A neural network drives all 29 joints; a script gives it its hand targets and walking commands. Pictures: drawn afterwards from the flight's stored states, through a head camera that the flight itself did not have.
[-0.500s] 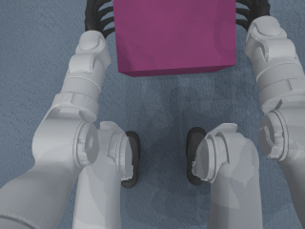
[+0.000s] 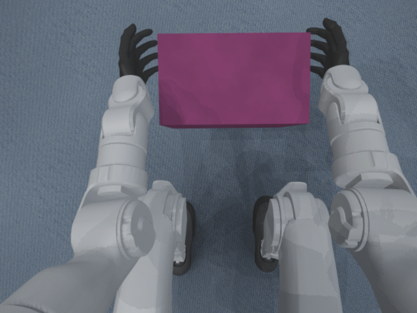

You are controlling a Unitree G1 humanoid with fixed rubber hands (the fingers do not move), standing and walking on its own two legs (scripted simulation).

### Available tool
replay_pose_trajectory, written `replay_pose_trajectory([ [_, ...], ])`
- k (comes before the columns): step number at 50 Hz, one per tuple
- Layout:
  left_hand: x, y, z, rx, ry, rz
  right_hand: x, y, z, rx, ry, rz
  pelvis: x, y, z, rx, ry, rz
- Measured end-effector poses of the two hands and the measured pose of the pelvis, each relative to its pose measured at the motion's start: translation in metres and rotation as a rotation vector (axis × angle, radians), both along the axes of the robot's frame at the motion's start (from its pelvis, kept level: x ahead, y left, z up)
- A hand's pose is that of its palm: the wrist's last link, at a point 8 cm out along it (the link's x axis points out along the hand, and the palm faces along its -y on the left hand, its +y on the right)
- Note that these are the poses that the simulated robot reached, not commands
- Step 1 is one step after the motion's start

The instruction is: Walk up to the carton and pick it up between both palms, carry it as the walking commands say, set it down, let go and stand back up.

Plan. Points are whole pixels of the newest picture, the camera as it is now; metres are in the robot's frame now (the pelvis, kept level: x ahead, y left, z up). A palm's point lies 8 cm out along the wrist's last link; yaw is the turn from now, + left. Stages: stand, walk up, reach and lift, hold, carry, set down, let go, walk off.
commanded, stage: reach and lift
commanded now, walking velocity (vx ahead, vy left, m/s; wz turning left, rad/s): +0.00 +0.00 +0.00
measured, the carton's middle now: (229, 89) +0.51 -0.02 -0.18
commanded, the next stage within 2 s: none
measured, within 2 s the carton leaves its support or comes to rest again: neither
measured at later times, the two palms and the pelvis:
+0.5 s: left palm (107, 72) +0.49 +0.14 -0.01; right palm (352, 59) +0.49 -0.19 -0.03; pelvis +0.00 +0.00 +0.05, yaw -1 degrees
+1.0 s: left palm (68, 57) +0.47 +0.15 +0.07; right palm (392, 39) +0.48 -0.19 +0.06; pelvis +0.01 +0.00 +0.11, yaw -2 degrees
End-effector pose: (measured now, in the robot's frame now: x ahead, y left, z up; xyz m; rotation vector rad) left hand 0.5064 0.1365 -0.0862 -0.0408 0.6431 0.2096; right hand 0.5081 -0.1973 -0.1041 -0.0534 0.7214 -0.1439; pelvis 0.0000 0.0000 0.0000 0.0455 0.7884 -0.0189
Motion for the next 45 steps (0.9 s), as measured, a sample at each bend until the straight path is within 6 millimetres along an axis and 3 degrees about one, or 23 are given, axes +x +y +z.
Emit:
replay_pose_trajectory([
  [45,-0.032,0.009,0.144,0.000,0.006,-0.013,-0.029,0.007,0.146,0.005,0.000,0.005,0.009,0.004,0.101,-0.009,-0.001,-0.015],
])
